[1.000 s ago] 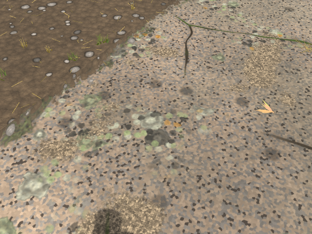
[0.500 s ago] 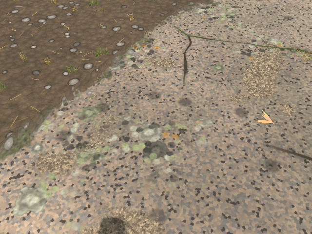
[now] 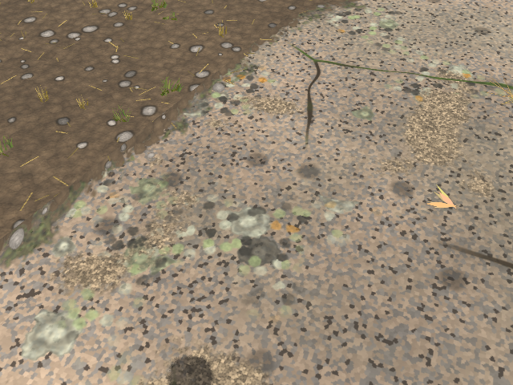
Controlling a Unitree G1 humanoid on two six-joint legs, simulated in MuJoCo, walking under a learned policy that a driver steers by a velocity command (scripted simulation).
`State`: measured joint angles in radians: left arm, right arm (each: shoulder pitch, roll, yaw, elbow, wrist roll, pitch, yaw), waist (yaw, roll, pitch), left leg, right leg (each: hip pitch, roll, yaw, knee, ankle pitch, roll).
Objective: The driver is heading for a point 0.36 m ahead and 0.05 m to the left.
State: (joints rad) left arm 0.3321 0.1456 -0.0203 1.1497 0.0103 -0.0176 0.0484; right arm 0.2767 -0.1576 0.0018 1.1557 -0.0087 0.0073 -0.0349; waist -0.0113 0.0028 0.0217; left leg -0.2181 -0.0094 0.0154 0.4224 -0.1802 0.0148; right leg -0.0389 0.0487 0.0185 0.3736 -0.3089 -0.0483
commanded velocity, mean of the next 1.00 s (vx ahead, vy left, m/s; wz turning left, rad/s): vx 0.20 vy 0.00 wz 0.00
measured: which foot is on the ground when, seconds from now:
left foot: down 0.00-0.02, up 0.04-0.24, down 0.26-0.72, up 0.74-0.98, down 1.00-1.00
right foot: down 0.00-0.28, up 0.30-0.68, down 0.70-1.00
